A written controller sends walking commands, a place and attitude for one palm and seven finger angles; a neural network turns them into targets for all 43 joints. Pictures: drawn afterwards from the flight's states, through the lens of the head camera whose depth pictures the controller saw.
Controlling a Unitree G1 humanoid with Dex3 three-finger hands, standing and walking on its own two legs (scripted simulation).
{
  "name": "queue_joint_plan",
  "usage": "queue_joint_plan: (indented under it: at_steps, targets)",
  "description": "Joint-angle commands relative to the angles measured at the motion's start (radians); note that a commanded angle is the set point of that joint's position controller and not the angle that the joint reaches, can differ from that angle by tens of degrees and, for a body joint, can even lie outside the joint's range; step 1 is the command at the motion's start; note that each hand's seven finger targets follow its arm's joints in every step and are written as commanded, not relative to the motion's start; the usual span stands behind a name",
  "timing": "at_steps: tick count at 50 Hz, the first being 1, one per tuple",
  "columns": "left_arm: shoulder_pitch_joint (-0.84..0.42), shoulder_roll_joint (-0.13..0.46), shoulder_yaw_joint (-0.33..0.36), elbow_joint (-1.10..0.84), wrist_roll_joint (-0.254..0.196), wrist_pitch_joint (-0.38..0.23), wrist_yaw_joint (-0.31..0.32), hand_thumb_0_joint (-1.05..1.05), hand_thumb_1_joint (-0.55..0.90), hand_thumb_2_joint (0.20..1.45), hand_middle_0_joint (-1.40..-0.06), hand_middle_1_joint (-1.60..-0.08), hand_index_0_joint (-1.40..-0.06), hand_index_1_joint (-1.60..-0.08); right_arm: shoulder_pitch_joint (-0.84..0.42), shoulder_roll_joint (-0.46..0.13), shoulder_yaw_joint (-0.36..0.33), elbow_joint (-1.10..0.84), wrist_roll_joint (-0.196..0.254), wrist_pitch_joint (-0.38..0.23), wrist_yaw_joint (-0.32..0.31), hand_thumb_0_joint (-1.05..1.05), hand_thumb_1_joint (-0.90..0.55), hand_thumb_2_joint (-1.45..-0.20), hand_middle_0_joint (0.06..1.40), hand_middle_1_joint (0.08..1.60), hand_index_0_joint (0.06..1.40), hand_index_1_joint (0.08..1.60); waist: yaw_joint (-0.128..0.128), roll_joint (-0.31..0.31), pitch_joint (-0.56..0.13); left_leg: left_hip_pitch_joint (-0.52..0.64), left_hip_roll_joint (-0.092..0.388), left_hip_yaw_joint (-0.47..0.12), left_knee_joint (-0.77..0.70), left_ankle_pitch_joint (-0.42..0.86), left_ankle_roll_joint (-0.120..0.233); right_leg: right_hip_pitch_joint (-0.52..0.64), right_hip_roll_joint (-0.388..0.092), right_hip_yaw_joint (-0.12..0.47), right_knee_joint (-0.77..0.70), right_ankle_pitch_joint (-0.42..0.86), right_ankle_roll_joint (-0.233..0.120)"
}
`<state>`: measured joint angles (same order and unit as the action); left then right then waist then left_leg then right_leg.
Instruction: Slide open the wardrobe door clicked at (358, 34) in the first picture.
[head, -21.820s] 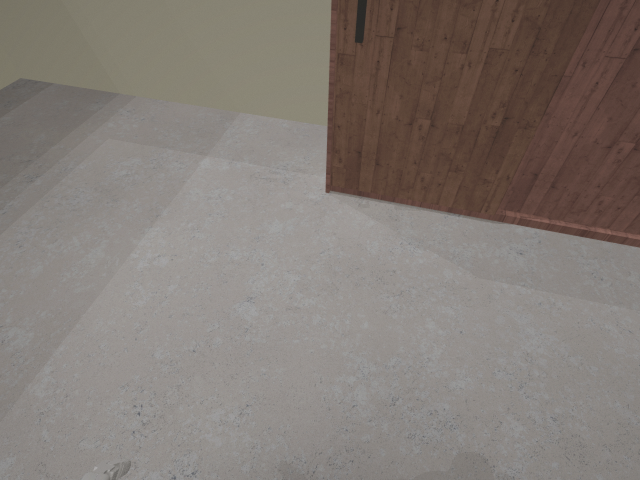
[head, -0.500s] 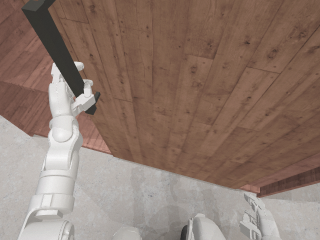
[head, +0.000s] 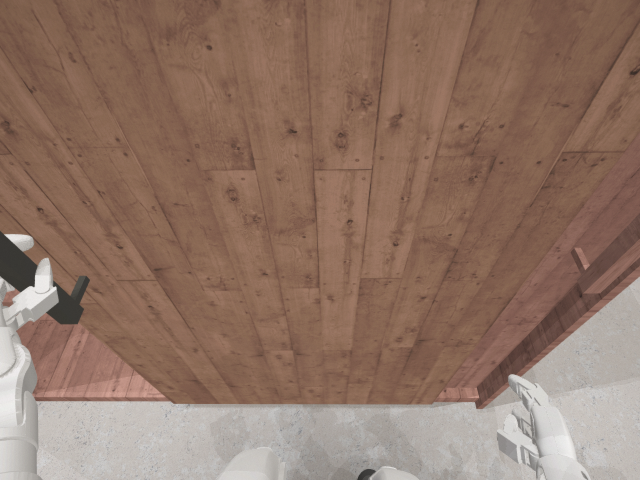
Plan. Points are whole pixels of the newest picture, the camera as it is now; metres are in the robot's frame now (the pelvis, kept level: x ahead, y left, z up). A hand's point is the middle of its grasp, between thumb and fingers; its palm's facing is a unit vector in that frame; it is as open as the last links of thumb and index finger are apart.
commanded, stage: stop walking and hold the door there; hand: left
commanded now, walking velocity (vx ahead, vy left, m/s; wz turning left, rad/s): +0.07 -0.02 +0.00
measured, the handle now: (10, 237) +0.34 +0.38 +0.12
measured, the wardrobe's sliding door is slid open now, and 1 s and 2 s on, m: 0.59 0.59 0.59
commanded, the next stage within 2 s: none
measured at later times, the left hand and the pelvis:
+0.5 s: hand (39, 292) +0.29 +0.35 +0.08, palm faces +0.51 -0.81 -0.30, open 6.4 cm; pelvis -0.06 +0.03 +0.00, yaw -4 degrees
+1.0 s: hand (36, 292) +0.29 +0.35 +0.08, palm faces +0.47 -0.82 -0.32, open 6.2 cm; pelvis -0.06 +0.05 +0.00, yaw -3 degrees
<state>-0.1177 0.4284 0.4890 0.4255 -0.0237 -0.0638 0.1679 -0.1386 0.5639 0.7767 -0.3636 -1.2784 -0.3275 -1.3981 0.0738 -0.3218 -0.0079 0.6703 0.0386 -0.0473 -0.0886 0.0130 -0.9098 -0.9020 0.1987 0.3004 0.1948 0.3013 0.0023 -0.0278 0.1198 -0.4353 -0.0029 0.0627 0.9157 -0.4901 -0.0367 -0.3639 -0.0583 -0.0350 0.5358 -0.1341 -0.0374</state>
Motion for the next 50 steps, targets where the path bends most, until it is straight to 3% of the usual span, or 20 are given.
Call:
queue_joint_plan:
  at_steps: [1,2,3,4,5,6,7,10,14,18,19,20,23,27,30,34,38,43,45,50]
  targets:
    - [-0.24,0.316,0.035,-0.257,0.012,-0.088,0.016,0.0,0.9,0.9,-0.45,-1.4,-0.45,-1.4,0.015,-0.057,-0.017,-0.121,0.003,-0.047,-0.006,0.0,-0.9,-0.9,0.2,0.3,0.2,0.3,0.001,-0.06,-0.384,0.267,0.021,-0.019,-0.241,0.145,0.028,0.065,-0.213,0.154,-0.165,0.059,-0.076]
    - [-0.245,0.3,0.015,-0.254,0.012,-0.093,0.014,0.0,0.9,0.9,-0.45,-1.4,-0.45,-1.4,0.025,-0.066,-0.022,-0.119,0.003,-0.046,-0.006,0.0,-0.9,-0.9,0.2,0.3,0.2,0.3,-0.014,-0.002,-0.347,0.348,0.032,-0.009,-0.354,0.214,0.031,-0.02,-0.18,0.132,-0.158,-0.11,-0.052]
    - [-0.265,0.293,0.004,-0.275,0.011,-0.109,0.012,0.0,0.9,0.9,-0.45,-1.4,-0.45,-1.4,0.025,-0.088,-0.031,-0.125,0.0,-0.049,-0.01,0.0,-0.9,-0.9,0.2,0.3,0.2,0.3,-0.01,0.139,-0.306,0.349,0.094,-0.063,-0.47,0.211,0.044,-0.055,-0.116,0.1,-0.086,-0.221,-0.028]
    - [-0.282,0.287,-0.014,-0.332,0.003,-0.13,0.011,0.0,0.9,0.9,-0.45,-1.4,-0.45,-1.4,0.002,-0.131,-0.038,-0.147,-0.002,-0.051,-0.014,0.0,-0.9,-0.9,0.2,0.3,0.2,0.3,0.002,0.387,-0.243,0.248,0.267,-0.286,-0.637,0.181,0.116,-0.067,-0.005,0.021,0.07,-0.36,0.012]
    - [-0.276,0.262,-0.03,-0.336,0.015,-0.132,0.018,0.0,0.9,0.9,-0.45,-1.4,-0.45,-1.4,0.019,-0.105,-0.025,-0.146,-0.008,-0.055,-0.007,0.0,-0.9,-0.9,0.2,0.3,0.2,0.3,0.017,0.492,-0.249,0.178,0.391,-0.442,-0.728,0.2,0.208,-0.067,0.076,0.018,0.315,-0.407,0.017]
    - [-0.294,0.258,-0.046,-0.336,0.017,-0.126,0.02,0.0,0.9,0.9,-0.45,-1.4,-0.45,-1.4,0.011,-0.08,-0.03,-0.152,-0.01,-0.063,-0.007,0.0,-0.9,-0.9,0.2,0.3,0.2,0.3,0.014,0.403,-0.202,0.061,0.386,-0.397,-0.74,0.187,0.237,-0.017,0.095,0.06,0.451,-0.362,0.015]
    - [-0.24,0.17,-0.123,-0.252,0.021,-0.115,-0.002,0.0,0.9,0.9,-0.45,-1.4,-0.45,-1.4,0.036,-0.068,-0.028,-0.125,-0.003,-0.068,-0.001,0.0,-0.9,-0.9,0.2,0.3,0.2,0.3,0.006,0.335,-0.236,0.02,0.338,-0.316,-0.734,0.019,0.209,0.025,0.082,0.067,0.493,-0.323,0.014]
    - [-0.324,0.261,-0.066,-0.26,0.034,-0.098,-0.006,0.0,0.9,0.9,-0.45,-1.4,-0.45,-1.4,0.094,-0.087,-0.04,-0.104,-0.008,-0.097,-0.009,0.0,-0.9,-0.9,0.2,0.3,0.2,0.3,0.012,0.365,-0.265,0.206,0.259,-0.183,-0.632,0.251,0.178,-0.006,0.052,0.016,0.317,-0.272,0.042]
    - [-0.287,0.246,-0.084,-0.107,0.023,-0.073,-0.015,0.0,0.9,0.9,-0.45,-1.4,-0.45,-1.4,0.131,-0.105,-0.029,-0.097,-0.011,-0.114,-0.016,0.0,-0.9,-0.9,0.2,0.3,0.2,0.3,-0.003,0.236,-0.27,0.258,0.227,-0.157,-0.573,0.323,0.128,0.131,0.067,-0.034,-0.05,-0.208,0.048]
    - [-0.351,0.323,-0.05,-0.059,0.033,-0.088,-0.018,0.0,0.9,0.9,-0.45,-1.4,-0.45,-1.4,0.114,-0.091,-0.03,-0.092,-0.026,-0.114,-0.024,0.0,-0.9,-0.9,0.2,0.3,0.2,0.3,-0.032,0.094,-0.275,0.234,0.128,-0.037,-0.449,0.303,0.038,0.121,-0.096,0.154,-0.165,0.057,-0.02]
    - [-0.345,0.329,-0.044,-0.026,0.034,-0.089,-0.018,0.0,0.9,0.9,-0.45,-1.4,-0.45,-1.4,0.104,-0.093,-0.025,-0.079,-0.03,-0.117,-0.029,0.0,-0.9,-0.9,0.2,0.3,0.2,0.3,-0.033,0.138,-0.283,0.242,0.12,-0.038,-0.475,0.346,0.03,0.127,-0.086,0.109,-0.133,0.118,-0.009]
    - [-0.32,0.338,-0.018,-0.002,0.028,-0.087,-0.015,0.0,0.9,0.9,-0.45,-1.4,-0.45,-1.4,0.129,-0.101,-0.036,-0.063,-0.02,-0.112,-0.03,0.0,-0.9,-0.9,0.2,0.3,0.2,0.3,-0.018,0.11,-0.339,0.256,0.137,-0.049,-0.477,0.344,0.04,0.15,-0.047,0.085,-0.109,0.069,0.009]
    - [-0.373,0.347,-0.019,0.075,0.024,-0.093,-0.019,0.0,0.9,0.9,-0.45,-1.4,-0.45,-1.4,0.123,-0.102,-0.035,-0.061,-0.011,-0.102,-0.034,0.0,-0.9,-0.9,0.2,0.3,0.2,0.3,-0.016,0.054,-0.312,0.264,0.147,-0.066,-0.5,0.182,0.061,0.074,-0.037,0.103,-0.158,-0.146,0.012]
    - [-0.417,0.323,-0.052,0.166,0.03,-0.107,-0.021,0.0,0.9,0.9,-0.45,-1.4,-0.45,-1.4,0.127,-0.113,-0.033,-0.055,-0.009,-0.095,-0.035,0.0,-0.9,-0.9,0.2,0.3,0.2,0.3,-0.018,0.152,-0.227,0.216,0.172,-0.117,-0.618,-0.027,0.07,0.012,0.005,0.062,-0.148,-0.325,0.015]
    - [-0.454,0.268,-0.106,0.174,0.028,-0.122,-0.022,0.0,0.9,0.9,-0.45,-1.4,-0.45,-1.4,0.128,-0.102,-0.025,-0.057,-0.003,-0.092,-0.038,0.0,-0.9,-0.9,0.2,0.3,0.2,0.3,-0.017,0.205,-0.225,0.2,0.195,-0.157,-0.711,-0.092,0.081,0.055,0.039,0.025,-0.086,-0.276,0.017]
    - [-0.439,0.303,-0.089,0.271,0.029,-0.126,-0.022,0.0,0.9,0.9,-0.45,-1.4,-0.45,-1.4,0.148,-0.114,-0.036,-0.048,-0.001,-0.084,-0.04,0.0,-0.9,-0.9,0.2,0.3,0.2,0.3,-0.015,0.115,-0.238,0.229,0.157,-0.087,-0.627,0.051,0.073,0.066,0.0,0.068,-0.167,-0.229,0.009]
    - [-0.502,0.305,-0.095,0.282,0.037,-0.144,-0.032,0.0,0.9,0.9,-0.45,-1.4,-0.45,-1.4,0.153,-0.112,-0.044,-0.05,0.0,-0.083,-0.034,0.0,-0.9,-0.9,0.2,0.3,0.2,0.3,-0.029,0.056,-0.223,0.289,0.123,-0.04,-0.495,0.098,0.054,-0.069,-0.057,0.142,-0.252,-0.36,-0.009]
    - [-0.499,0.303,-0.092,0.284,0.035,-0.16,-0.037,0.0,0.9,0.9,-0.45,-1.4,-0.45,-1.4,0.143,-0.116,-0.049,-0.053,0.0,-0.077,-0.036,0.0,-0.9,-0.9,0.2,0.3,0.2,0.3,-0.019,0.049,-0.239,0.277,0.129,-0.052,-0.466,0.279,0.064,-0.014,-0.062,0.127,-0.192,-0.144,0.003]
    - [-0.484,0.287,-0.111,0.284,0.032,-0.168,-0.039,0.0,0.9,0.9,-0.45,-1.4,-0.45,-1.4,0.138,-0.113,-0.052,-0.056,0.001,-0.065,-0.036,0.0,-0.9,-0.9,0.2,0.3,0.2,0.3,-0.019,0.051,-0.225,0.26,0.124,-0.047,-0.423,0.361,0.057,-0.009,-0.108,0.159,-0.181,-0.031,-0.008]
    - [-0.485,0.291,-0.107,0.237,0.026,-0.18,-0.033,0.0,0.9,0.9,-0.45,-1.4,-0.45,-1.4,0.122,-0.108,-0.057,-0.063,0.002,-0.033,-0.035,0.0,-0.9,-0.9,0.2,0.3,0.2,0.3,-0.01,-0.082,-0.304,0.261,0.095,-0.048,-0.301,0.463,0.029,0.063,-0.249,0.212,-0.136,0.299,-0.051]
